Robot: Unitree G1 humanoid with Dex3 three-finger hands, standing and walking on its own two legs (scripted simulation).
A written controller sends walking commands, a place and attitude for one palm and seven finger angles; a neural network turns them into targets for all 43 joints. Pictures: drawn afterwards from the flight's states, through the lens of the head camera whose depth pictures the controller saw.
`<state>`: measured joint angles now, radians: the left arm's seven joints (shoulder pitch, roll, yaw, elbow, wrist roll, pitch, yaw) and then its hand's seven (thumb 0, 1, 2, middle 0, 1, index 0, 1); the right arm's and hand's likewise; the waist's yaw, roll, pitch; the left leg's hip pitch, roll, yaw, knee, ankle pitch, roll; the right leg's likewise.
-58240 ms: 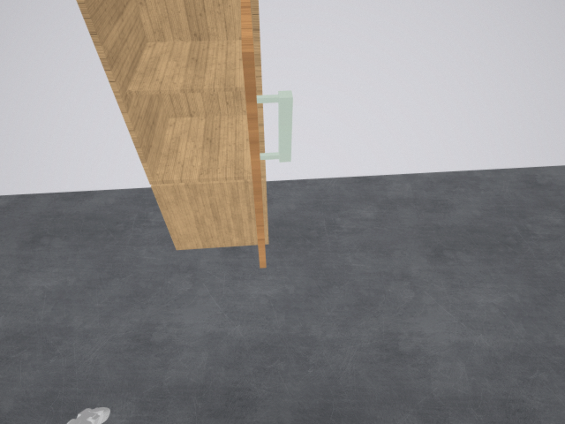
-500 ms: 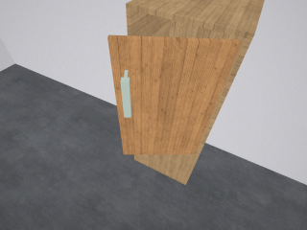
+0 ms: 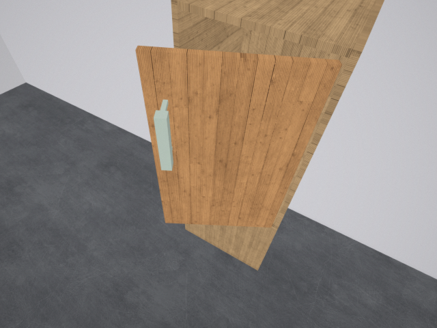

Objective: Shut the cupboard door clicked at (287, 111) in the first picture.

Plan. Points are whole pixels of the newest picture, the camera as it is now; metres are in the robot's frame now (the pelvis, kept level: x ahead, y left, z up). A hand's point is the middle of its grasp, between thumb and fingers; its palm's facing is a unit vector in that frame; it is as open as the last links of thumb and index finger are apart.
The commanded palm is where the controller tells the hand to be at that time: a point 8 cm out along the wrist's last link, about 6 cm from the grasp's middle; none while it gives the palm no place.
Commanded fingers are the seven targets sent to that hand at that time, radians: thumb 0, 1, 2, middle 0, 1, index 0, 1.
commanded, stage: shuffle to correct the standing spot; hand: left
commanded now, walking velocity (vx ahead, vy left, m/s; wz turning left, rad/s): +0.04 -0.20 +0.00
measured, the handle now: (166, 136) +0.46 +0.15 +0.09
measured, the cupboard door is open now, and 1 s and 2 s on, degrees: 29 29 29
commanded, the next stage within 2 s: come to a stop and stand still in 0.48 s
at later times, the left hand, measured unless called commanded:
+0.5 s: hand out of the picture +0.05 +0.15 -0.18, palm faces +0.02 -0.99 -0.14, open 7.4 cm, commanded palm none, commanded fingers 0.00 0.90 0.90 -0.20 -0.30 -0.20 -0.30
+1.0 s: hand out of the picture +0.05 +0.09 -0.16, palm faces +0.05 -0.97 -0.24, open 7.3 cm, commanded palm none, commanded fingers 0.00 0.90 0.90 -0.20 -0.30 -0.20 -0.30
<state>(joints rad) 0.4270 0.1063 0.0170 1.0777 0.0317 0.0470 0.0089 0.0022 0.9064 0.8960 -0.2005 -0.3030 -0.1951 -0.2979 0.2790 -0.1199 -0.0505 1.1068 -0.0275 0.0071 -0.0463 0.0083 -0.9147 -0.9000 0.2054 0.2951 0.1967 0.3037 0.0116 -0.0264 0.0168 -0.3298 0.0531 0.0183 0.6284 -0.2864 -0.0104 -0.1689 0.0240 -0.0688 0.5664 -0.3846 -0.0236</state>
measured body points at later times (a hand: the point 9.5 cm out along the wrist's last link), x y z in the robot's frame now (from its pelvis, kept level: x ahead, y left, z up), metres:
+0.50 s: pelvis +0.02 -0.03 +0.01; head +0.05 +0.01 +0.46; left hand +0.05 +0.20 -0.16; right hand +0.07 -0.27 -0.12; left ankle +0.04 +0.04 -0.73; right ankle -0.02 -0.19 -0.63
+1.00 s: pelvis +0.01 -0.10 +0.01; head +0.02 -0.11 +0.46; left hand +0.05 +0.14 -0.14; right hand +0.02 -0.34 -0.15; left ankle +0.00 +0.01 -0.67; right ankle +0.02 -0.26 -0.73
